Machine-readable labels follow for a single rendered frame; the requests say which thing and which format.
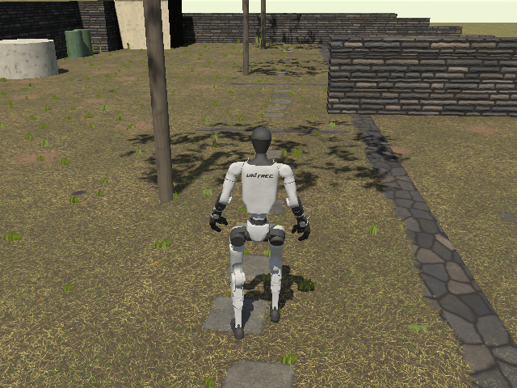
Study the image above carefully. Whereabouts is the robot thigh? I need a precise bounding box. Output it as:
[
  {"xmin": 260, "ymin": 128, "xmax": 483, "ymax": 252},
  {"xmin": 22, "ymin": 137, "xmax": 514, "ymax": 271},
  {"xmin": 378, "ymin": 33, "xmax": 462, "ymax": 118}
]
[
  {"xmin": 229, "ymin": 226, "xmax": 247, "ymax": 287},
  {"xmin": 269, "ymin": 225, "xmax": 285, "ymax": 272}
]

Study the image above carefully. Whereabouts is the robot left upper arm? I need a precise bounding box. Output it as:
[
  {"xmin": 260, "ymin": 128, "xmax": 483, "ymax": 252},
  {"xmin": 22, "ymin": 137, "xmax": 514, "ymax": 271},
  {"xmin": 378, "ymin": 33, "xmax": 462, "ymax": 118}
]
[{"xmin": 218, "ymin": 162, "xmax": 244, "ymax": 205}]

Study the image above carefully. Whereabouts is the left robot hand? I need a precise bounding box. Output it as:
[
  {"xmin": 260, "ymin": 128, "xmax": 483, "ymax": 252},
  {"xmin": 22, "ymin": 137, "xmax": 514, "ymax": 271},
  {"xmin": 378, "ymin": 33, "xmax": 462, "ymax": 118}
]
[{"xmin": 209, "ymin": 216, "xmax": 228, "ymax": 232}]

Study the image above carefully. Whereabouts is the robot left thigh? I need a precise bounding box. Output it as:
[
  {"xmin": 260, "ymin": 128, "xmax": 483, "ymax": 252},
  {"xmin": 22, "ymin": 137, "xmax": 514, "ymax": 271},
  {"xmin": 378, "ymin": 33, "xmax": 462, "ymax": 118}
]
[{"xmin": 229, "ymin": 226, "xmax": 247, "ymax": 287}]

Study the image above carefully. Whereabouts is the robot right thigh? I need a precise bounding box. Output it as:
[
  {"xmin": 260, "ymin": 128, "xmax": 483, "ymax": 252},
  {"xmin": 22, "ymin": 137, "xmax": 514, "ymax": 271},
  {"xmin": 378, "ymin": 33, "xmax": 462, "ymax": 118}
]
[{"xmin": 269, "ymin": 225, "xmax": 285, "ymax": 272}]

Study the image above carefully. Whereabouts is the right robot hand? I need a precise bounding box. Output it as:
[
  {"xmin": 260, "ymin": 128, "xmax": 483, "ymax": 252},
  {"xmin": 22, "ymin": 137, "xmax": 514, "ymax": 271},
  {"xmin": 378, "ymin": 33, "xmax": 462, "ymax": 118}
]
[{"xmin": 292, "ymin": 223, "xmax": 310, "ymax": 241}]

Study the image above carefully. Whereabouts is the robot right upper arm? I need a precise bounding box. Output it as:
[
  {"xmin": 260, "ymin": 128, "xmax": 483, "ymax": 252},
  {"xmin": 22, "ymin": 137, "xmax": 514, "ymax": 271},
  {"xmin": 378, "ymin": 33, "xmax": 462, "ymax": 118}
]
[{"xmin": 277, "ymin": 163, "xmax": 299, "ymax": 208}]

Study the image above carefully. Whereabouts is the robot left forearm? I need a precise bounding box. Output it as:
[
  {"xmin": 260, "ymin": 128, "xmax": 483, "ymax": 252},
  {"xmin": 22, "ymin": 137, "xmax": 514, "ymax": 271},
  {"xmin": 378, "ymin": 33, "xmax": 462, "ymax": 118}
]
[{"xmin": 211, "ymin": 192, "xmax": 226, "ymax": 219}]

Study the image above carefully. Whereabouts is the robot right forearm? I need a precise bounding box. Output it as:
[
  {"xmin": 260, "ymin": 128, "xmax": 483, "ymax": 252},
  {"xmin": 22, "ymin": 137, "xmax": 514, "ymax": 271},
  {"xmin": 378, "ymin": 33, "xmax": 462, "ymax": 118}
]
[{"xmin": 292, "ymin": 196, "xmax": 308, "ymax": 227}]

